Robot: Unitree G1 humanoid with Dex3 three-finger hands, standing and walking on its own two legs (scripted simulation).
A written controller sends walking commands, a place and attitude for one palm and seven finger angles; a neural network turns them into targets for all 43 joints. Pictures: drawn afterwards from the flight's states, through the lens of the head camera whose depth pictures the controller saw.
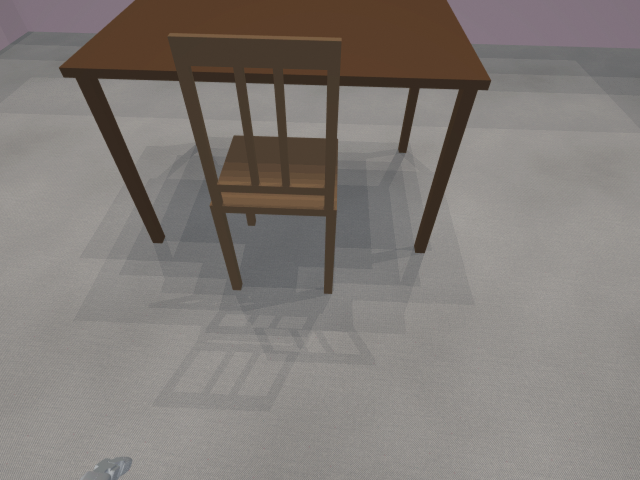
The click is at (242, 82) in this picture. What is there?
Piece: chair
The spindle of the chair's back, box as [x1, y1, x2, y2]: [233, 67, 259, 185]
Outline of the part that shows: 233,67 252,185 258,185 259,181 243,68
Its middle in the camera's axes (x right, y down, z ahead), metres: -0.19 -0.27 +0.98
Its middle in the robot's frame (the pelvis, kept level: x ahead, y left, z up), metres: +0.90 +0.23 -0.07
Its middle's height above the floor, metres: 0.70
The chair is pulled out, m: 0.00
